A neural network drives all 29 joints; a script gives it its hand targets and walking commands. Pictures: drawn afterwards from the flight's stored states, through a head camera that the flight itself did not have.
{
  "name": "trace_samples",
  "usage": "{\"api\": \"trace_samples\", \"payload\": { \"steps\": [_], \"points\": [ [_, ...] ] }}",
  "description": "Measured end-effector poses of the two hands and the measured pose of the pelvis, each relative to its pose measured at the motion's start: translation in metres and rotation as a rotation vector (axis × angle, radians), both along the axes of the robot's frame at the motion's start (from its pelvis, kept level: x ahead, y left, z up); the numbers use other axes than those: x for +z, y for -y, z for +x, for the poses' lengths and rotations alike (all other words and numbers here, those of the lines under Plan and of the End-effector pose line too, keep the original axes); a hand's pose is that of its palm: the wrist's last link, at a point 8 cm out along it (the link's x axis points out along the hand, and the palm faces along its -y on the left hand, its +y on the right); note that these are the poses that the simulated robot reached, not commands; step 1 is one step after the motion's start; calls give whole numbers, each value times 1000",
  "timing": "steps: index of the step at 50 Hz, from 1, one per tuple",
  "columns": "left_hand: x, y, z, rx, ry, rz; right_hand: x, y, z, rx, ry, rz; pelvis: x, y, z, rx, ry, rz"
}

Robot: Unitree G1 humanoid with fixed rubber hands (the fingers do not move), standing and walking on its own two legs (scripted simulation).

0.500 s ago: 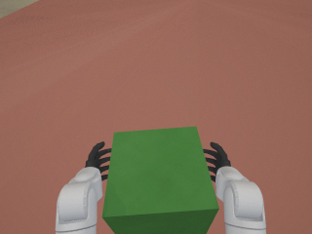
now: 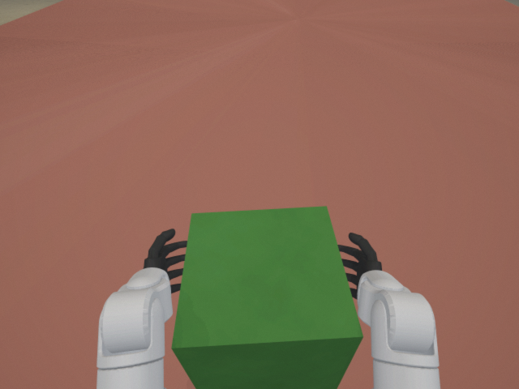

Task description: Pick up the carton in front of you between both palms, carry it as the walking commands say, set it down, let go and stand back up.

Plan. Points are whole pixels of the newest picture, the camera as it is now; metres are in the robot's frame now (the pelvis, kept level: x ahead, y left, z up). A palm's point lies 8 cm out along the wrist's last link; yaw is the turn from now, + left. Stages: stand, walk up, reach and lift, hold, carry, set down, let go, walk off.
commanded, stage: carry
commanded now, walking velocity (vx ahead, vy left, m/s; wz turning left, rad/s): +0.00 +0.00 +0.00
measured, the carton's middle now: (264, 308) +0.27 -0.01 +0.00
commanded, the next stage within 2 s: hold in 1.30 s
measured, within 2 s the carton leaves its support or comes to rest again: neither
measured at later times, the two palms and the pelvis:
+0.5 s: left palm (171, 306) +0.26 +0.13 +0.04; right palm (371, 307) +0.25 -0.17 +0.04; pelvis -0.02 -0.02 +0.00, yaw +0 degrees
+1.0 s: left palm (171, 320) +0.24 +0.13 +0.04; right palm (378, 321) +0.23 -0.17 +0.04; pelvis -0.06 -0.02 +0.00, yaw +0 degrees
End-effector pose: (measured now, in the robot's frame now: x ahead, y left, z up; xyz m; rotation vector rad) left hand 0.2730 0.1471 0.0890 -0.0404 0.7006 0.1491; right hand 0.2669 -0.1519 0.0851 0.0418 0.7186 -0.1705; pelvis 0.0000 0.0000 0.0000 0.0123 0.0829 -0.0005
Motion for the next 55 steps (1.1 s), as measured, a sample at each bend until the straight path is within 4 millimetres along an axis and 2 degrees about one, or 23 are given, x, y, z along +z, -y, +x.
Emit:
{"api": "trace_samples", "payload": {
  "steps": [10,20,27,38,47,55],
  "points": [
    [-24,7,0,-6,-18,31,-24,7,4,33,-19,-28,-4,11,4,1,11,-1],
    [-42,12,-13,-29,0,60,-41,11,-10,56,-1,-63,-6,15,-11,-1,38,0],
    [-51,15,-15,-49,13,78,-49,14,-13,64,11,-84,-4,16,-27,-2,53,-5],
    [-47,15,-21,-36,69,68,-45,14,-18,60,68,-80,-2,17,-47,-5,54,-9],
    [-47,17,-34,-44,48,67,-46,16,-33,57,46,-82,-2,18,-54,-7,56,-11],
    [-46,19,-38,-47,49,67,-45,18,-38,54,47,-80,-2,19,-59,-7,56,-12]
  ]
}}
